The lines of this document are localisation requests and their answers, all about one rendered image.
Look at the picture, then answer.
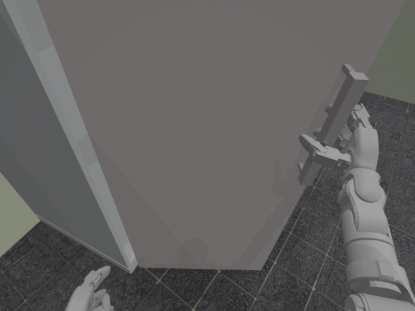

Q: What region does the robot right upper arm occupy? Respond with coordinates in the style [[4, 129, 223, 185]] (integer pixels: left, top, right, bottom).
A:
[[344, 293, 415, 311]]

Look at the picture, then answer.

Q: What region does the left robot hand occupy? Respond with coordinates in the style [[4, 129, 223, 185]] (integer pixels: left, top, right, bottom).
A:
[[65, 266, 114, 311]]

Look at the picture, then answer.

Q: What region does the fridge door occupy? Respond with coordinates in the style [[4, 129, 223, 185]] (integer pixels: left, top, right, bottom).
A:
[[37, 0, 406, 270]]

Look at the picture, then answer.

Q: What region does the right robot forearm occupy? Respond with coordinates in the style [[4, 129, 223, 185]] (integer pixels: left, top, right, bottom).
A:
[[338, 168, 415, 306]]

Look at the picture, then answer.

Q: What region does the handle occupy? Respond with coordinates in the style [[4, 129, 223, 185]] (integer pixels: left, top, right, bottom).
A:
[[298, 63, 370, 186]]

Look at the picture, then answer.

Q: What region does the right robot hand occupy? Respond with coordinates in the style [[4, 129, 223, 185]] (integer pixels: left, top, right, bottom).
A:
[[299, 103, 379, 175]]

